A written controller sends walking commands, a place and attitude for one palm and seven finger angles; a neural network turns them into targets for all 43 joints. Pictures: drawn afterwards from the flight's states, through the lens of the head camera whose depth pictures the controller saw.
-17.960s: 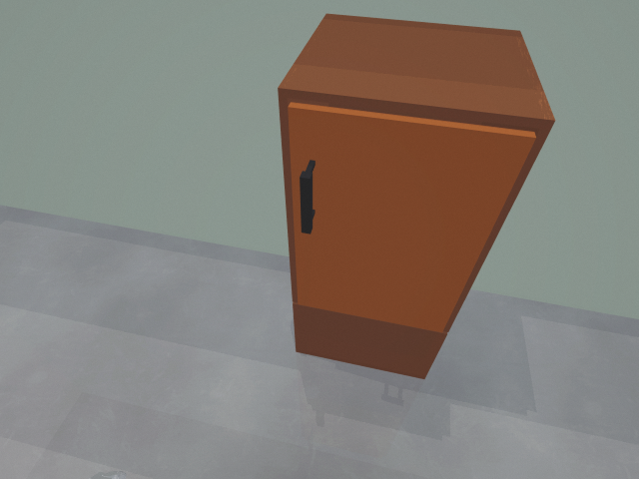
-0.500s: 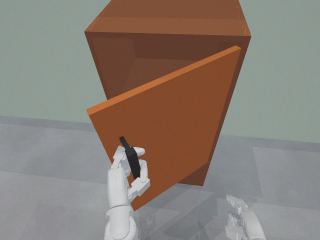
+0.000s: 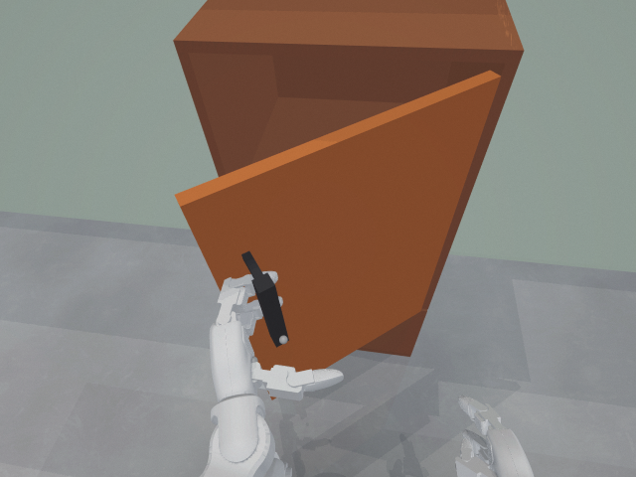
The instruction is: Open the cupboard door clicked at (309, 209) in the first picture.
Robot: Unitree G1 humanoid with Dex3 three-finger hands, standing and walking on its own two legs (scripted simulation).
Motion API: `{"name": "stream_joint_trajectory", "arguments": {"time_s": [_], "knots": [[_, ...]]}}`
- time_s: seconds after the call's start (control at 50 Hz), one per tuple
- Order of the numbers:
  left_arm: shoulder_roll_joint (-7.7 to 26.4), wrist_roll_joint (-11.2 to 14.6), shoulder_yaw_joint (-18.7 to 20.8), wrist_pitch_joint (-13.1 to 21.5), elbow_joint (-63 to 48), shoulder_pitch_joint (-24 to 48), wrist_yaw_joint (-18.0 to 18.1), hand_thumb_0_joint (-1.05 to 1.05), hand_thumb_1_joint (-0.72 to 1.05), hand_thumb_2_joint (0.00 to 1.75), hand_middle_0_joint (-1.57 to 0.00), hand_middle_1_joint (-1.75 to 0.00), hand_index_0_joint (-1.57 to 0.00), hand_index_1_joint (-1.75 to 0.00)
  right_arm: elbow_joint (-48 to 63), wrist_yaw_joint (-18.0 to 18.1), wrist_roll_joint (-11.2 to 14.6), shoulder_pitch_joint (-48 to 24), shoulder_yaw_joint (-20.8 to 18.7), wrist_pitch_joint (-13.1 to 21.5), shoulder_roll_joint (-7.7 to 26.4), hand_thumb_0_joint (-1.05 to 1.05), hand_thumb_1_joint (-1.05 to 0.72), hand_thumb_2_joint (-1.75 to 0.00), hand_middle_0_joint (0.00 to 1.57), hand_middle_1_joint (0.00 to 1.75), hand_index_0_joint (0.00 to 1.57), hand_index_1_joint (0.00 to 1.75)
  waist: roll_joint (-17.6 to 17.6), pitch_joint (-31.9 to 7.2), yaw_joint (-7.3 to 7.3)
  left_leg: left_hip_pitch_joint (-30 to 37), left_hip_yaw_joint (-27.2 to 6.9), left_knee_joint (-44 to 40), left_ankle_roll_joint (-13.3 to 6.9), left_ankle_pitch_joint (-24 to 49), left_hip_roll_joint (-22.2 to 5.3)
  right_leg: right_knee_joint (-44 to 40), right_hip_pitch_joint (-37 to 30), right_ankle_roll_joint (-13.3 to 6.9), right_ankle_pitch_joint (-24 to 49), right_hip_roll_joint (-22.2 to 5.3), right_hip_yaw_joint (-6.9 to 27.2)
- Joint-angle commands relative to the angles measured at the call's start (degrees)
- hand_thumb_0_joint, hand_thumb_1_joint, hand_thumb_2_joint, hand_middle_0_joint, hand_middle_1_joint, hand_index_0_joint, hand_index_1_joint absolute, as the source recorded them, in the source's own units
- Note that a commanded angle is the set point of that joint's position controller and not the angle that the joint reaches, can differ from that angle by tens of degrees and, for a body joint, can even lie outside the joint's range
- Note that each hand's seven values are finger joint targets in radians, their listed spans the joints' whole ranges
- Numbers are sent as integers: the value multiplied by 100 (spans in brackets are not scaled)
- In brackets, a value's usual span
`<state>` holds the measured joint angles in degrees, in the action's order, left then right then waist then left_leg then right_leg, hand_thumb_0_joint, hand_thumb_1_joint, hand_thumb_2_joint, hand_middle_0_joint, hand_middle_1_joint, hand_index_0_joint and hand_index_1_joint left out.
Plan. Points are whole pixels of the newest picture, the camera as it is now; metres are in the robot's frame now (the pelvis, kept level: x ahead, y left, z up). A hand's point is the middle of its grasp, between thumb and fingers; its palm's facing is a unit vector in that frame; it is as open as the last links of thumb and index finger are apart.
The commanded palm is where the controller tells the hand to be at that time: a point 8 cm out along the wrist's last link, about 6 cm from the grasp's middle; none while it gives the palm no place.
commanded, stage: open thumb and fingers to let go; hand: left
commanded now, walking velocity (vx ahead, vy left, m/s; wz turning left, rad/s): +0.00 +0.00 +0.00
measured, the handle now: (265, 301) +0.32 +0.08 +0.06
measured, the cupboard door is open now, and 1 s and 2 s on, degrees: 39 43 42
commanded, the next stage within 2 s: slide the hand sideways off the handle in 0.24 s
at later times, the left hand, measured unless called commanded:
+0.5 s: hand (283, 374) +0.23 +0.05 +0.06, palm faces -0.17 -0.98 +0.00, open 16.2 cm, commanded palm +0.22 +0.08 +0.06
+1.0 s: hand (267, 395) +0.21 +0.06 +0.06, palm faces -0.19 -0.98 +0.03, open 16.1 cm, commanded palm +0.19 +0.12 +0.06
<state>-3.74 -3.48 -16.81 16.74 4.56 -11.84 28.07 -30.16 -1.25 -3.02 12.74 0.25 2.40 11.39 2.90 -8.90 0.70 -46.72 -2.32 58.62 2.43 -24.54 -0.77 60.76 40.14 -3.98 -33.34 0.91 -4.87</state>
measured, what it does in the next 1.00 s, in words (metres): stands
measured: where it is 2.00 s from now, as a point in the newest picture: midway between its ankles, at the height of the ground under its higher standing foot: outside the picture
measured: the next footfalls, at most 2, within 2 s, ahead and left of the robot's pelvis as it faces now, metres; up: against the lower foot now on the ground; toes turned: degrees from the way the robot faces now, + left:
none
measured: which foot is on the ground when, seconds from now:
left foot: down 0.00-1.00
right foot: down 0.00-1.00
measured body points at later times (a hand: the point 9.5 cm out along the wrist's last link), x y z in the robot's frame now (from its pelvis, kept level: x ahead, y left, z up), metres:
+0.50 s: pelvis -0.01 +0.03 +0.00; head +0.03 +0.01 +0.44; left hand +0.24 +0.10 +0.06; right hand +0.17 -0.19 -0.09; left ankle +0.04 +0.15 -0.67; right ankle -0.03 -0.07 -0.67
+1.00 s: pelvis -0.01 +0.04 -0.01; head +0.03 +0.02 +0.44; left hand +0.21 +0.12 +0.06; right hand +0.16 -0.19 -0.08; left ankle +0.04 +0.15 -0.67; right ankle -0.03 -0.07 -0.67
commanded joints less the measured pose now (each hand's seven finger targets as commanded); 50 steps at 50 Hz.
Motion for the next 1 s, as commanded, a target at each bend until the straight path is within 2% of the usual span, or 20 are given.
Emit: {"name": "stream_joint_trajectory", "arguments": {"time_s": [0.0,0.06,0.12,0.16,0.2,0.32,0.34,0.36,0.4,0.42,0.44,0.48,0.52,0.6,0.64,0.7,0.74,0.82,0.88,0.98], "knots": [[-857,-124,-268,350,-1388,624,59,0,-50,30,-23,-80,-23,-80,958,-3,46,-442,-145,289,402,0,-90,-90,20,30,20,30,-860,-1264,94,1189,78,-360,-336,1062,188,-1318,-516,438,2952,-229,544],[-1026,-174,-420,296,-1424,662,112,0,-50,30,-21,-65,-21,-65,968,-39,51,-488,-127,291,389,0,-90,-90,20,30,20,30,-591,-1207,103,1330,64,-397,-341,1140,156,-1229,-328,350,2686,-135,366],[-1002,-155,-408,233,-1391,543,132,0,-50,30,-18,-50,-18,-50,1008,-47,54,-522,-123,313,399,0,-90,-90,20,30,20,30,-753,-1150,77,1316,42,-420,-344,1113,144,-1260,-326,333,2551,-94,322],[-1087,-176,-460,206,-1443,780,193,0,-50,30,-17,-40,-17,-40,995,-63,52,-576,-106,287,385,0,-90,-90,20,30,20,30,-512,-1170,77,1373,55,-430,-335,1066,149,-1223,-218,299,2319,-69,284],[-1086,-180,-412,143,-1282,903,246,0,-50,30,-15,-30,-15,-30,970,-64,49,-606,-92,276,380,0,-90,-90,20,30,20,30,-562,-1037,89,1354,36,-454,-329,956,142,-1265,-128,285,2068,-50,239],[-1285,-191,-506,-53,-1201,817,316,0,-50,30,-15,-30,-15,-30,1003,-121,61,-681,-99,241,358,0,-90,-90,20,30,20,30,-430,-1201,-12,1491,8,-542,-313,1169,112,-1166,-209,204,2082,30,120],[-480,-748,-1720,203,-1401,955,-915,0,-50,30,-15,-30,-15,-30,899,-200,125,-283,-121,173,638,0,-90,-90,20,30,20,30,-699,-689,640,1443,21,-411,-450,1276,133,-1138,176,268,2588,-60,419],[-196,-470,-1330,485,-1785,1121,-1602,0,-50,30,-15,-30,-15,-30,1062,-197,151,-260,-200,163,552,0,-90,-90,20,30,20,30,-536,-1098,426,1414,16,-349,-461,1323,149,-1041,-67,235,2767,-106,430],[48,-141,-1262,781,-2101,993,-2481,0,-50,30,-15,-30,-15,-30,1230,-159,199,-253,-208,193,552,0,-90,-90,20,30,20,30,-329,-1366,429,1515,3,-239,-480,1350,160,-910,-101,247,2886,-146,491],[64,27,-1208,833,-2322,879,-2709,0,-50,30,-15,-30,-15,-30,1350,-155,244,-244,-217,205,538,0,-90,-90,20,30,20,30,-89,-1487,374,1658,3,-250,-474,1417,144,-835,-61,197,2703,-119,456],[-40,202,-1182,813,-2255,701,-2816,0,-50,30,-15,-30,-15,-30,1443,-145,274,-251,-187,217,498,0,-90,-90,20,30,20,30,-190,-1372,371,1618,-11,-270,-467,1248,145,-865,43,203,2426,-94,395],[-132,427,-998,754,-2213,674,-2727,0,-50,30,-15,-30,-15,-30,1550,-95,308,-266,-169,235,507,0,-90,-90,20,30,20,30,-562,-1127,374,1399,-47,-308,-454,847,135,-944,194,228,1865,-54,336],[22,443,-680,666,-2137,612,-2439,0,-50,30,-15,-30,-15,-30,1580,-55,303,-337,-154,213,540,0,-90,-90,20,30,20,30,-703,-945,276,1234,-76,-373,-435,534,120,-972,312,217,1351,-29,289],[196,123,-437,540,-2011,622,-1951,0,-50,30,-15,-30,-15,-30,1620,-32,253,-364,-153,109,569,0,-90,-90,20,30,20,30,-734,-984,182,1098,-56,-368,-411,261,121,-907,447,204,924,-30,299],[205,-2,-432,456,-1971,517,-1843,0,-50,30,-15,-30,-15,-30,1648,-52,261,-350,-142,39,556,0,-90,-90,20,30,20,30,-554,-1074,122,1162,-53,-416,-402,361,121,-845,380,175,1044,-24,274],[257,39,-398,321,-1967,263,-1895,0,-50,30,-15,-30,-15,-30,1734,-44,290,-347,-128,-65,565,0,-90,-90,20,30,20,30,-732,-955,102,1126,15,-474,-409,302,119,-1001,241,197,1028,-16,309],[330,77,-326,283,-2116,218,-1953,0,-50,30,-15,-30,-15,-30,1764,-23,292,-375,-111,-97,557,0,-90,-90,20,30,20,30,-509,-994,41,1168,28,-496,-403,350,123,-982,194,187,1079,-16,316],[458,223,-108,250,-2126,-343,-2072,0,-50,30,-15,-30,-15,-30,1809,3,301,-361,-85,-141,569,0,-90,-90,20,30,20,30,-594,-807,-19,1099,42,-537,-391,383,118,-1029,93,185,1139,14,318],[460,277,-134,351,-2385,-367,-2138,0,-50,30,-15,-30,-15,-30,1828,-4,283,-322,-83,-121,566,0,-90,-90,20,30,20,30,-540,-720,68,1090,28,-483,-382,354,104,-972,232,205,1145,13,302],[678,332,16,528,-2670,-884,-2307,0,-50,30,-15,-30,-15,-30,1887,-7,271,-271,-117,-69,587,0,-90,-90,20,30,20,30,-464,-781,74,1011,46,-332,-383,489,107,-844,299,218,1360,24,328]]}}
